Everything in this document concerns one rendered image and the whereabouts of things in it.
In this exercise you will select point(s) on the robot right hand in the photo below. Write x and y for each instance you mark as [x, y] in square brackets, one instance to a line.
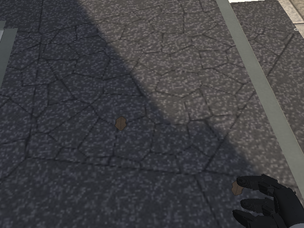
[284, 211]

